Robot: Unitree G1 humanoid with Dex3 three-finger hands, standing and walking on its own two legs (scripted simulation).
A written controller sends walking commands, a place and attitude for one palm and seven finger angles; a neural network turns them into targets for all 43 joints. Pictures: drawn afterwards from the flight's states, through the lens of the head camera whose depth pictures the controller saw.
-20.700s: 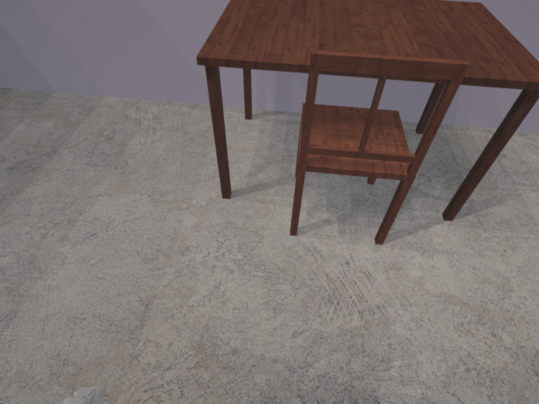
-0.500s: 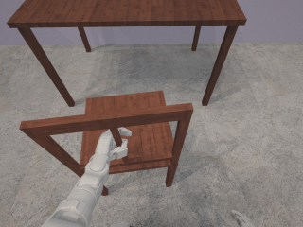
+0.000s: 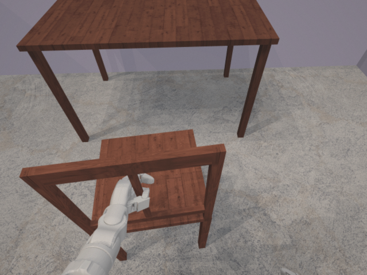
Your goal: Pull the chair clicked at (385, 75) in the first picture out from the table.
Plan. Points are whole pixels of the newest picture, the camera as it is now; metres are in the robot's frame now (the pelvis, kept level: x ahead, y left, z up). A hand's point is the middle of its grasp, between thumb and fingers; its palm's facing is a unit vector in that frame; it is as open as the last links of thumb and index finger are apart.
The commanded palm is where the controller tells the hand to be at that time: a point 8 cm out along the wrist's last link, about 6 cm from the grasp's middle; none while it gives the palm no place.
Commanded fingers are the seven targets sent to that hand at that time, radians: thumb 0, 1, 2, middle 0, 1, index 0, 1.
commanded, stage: stop walking, hand still on the chair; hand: left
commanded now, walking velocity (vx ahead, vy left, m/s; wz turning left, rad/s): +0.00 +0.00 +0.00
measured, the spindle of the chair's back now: (141, 196) +0.33 +0.13 -0.10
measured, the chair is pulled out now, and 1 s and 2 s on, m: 0.56 0.56 0.56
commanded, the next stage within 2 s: open the thumb and straighten the fingers in 0.58 s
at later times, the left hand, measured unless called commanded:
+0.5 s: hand (145, 199) +0.30 +0.10 -0.05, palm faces -0.08 -0.99 -0.14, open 5.1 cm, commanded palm +0.29 +0.15 -0.04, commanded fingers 0.00 0.90 0.90 -0.50 -1.45 -0.50 -1.45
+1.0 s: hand (143, 193) +0.32 +0.11 -0.05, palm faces -0.10 -0.99 -0.12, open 10.1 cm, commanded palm +0.30 +0.16 -0.03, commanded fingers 0.00 -0.55 0.20 -0.32 -0.94 -0.32 -0.94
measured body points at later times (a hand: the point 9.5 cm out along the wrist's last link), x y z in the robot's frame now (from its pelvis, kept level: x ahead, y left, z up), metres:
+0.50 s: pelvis +0.04 +0.00 +0.01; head +0.05 -0.01 +0.45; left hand +0.30 +0.16 -0.04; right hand +0.20 -0.23 -0.10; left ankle +0.04 +0.15 -0.74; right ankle +0.05 -0.11 -0.74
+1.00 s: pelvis +0.05 +0.01 -0.01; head +0.07 -0.01 +0.44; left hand +0.32 +0.16 -0.04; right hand +0.17 -0.25 -0.12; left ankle +0.04 +0.15 -0.74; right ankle +0.05 -0.11 -0.74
